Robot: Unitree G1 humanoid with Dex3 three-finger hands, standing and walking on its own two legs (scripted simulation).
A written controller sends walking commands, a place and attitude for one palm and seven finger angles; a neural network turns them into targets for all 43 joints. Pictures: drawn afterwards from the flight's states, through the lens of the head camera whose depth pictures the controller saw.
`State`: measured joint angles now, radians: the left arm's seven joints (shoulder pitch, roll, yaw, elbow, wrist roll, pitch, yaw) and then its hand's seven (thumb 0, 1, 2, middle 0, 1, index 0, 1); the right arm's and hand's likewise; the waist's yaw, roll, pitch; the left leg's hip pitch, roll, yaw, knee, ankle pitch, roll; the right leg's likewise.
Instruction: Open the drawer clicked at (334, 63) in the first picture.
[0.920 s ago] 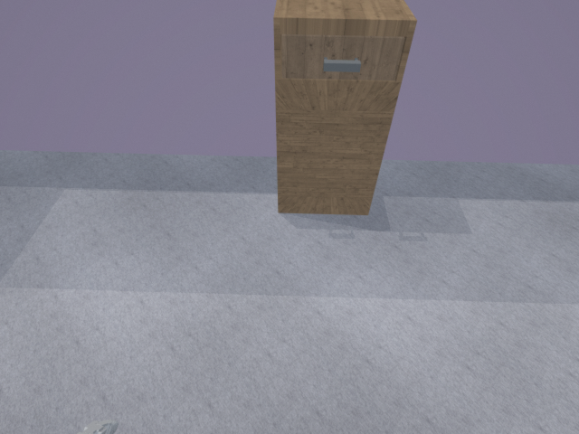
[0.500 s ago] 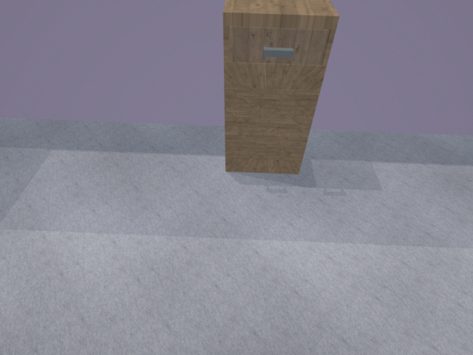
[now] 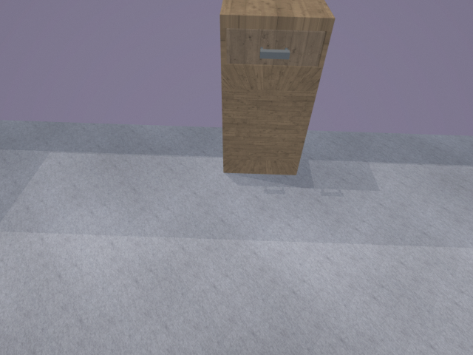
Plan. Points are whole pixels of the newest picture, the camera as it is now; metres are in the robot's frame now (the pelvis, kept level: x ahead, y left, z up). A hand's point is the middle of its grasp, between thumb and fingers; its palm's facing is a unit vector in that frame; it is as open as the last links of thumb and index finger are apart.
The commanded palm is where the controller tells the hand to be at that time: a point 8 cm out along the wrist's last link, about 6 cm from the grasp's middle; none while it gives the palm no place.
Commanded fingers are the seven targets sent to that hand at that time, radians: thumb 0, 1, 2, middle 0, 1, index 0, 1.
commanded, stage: look at it before walking up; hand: left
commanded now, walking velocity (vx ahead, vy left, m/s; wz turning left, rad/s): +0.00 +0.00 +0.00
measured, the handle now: (274, 51) +1.22 -0.08 -0.02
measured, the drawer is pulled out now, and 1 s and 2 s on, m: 0.00 0.00 0.00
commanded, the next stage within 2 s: walk to a spot facing it in 0.52 s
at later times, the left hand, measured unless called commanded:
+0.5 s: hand out of the picture +0.07 +0.25 -0.16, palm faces -0.02 -0.94 -0.33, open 7.4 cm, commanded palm none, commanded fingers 0.00 0.90 0.90 -0.20 -0.30 -0.20 -0.30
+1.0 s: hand out of the picture +0.06 +0.20 -0.18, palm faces -0.14 -0.96 -0.26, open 7.4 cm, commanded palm none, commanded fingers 0.00 0.90 0.90 -0.20 -0.30 -0.20 -0.30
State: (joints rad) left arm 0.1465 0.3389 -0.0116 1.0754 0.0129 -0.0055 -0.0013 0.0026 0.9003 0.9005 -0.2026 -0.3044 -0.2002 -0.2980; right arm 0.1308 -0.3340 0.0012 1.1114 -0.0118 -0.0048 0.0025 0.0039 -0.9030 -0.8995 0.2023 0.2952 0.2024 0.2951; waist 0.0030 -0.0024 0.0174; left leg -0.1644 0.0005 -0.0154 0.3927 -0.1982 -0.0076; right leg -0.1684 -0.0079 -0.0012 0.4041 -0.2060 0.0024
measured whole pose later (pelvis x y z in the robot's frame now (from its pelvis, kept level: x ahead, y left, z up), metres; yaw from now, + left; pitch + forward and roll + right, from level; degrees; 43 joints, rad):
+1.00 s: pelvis -0.01 -0.01 -0.02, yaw -9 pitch -1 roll +2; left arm 0.22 0.26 0.02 0.97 0.02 0.06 -0.02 0.00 0.90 0.90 -0.20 -0.30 -0.20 -0.30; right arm 0.16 -0.23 -0.03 1.00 -0.01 0.03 -0.02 0.00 -0.90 -0.90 0.20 0.30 0.20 0.30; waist 0.03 -0.03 0.08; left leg -0.26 0.05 0.13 0.59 -0.31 -0.02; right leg -0.36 0.03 0.08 0.70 -0.33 0.00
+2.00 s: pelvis +0.26 +0.00 -0.01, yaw -42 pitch +0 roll -3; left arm 0.14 0.22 0.08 0.93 0.04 0.05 -0.04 0.00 0.91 0.90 -0.19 -0.30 -0.19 -0.30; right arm 0.52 -0.13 -0.01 1.10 -0.02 -0.07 -0.05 0.00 -0.91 -0.90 0.20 0.29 0.20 0.29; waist -0.03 -0.03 0.06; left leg 0.08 0.03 0.35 0.32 -0.41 0.04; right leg -0.65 -0.03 -0.10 0.99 -0.14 -0.01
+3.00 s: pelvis +0.47 -0.17 -0.01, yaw -79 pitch +0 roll +1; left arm 0.18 0.22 0.10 0.87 0.02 0.06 -0.03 0.00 0.91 0.90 -0.20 -0.30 -0.19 -0.30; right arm 0.24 -0.22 -0.07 0.95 -0.03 0.02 -0.01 0.00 -0.90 -0.90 0.20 0.30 0.20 0.30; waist -0.02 0.02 0.08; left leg -0.21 0.20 0.37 0.57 -0.30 -0.04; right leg -0.42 -0.08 -0.09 0.79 -0.37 0.06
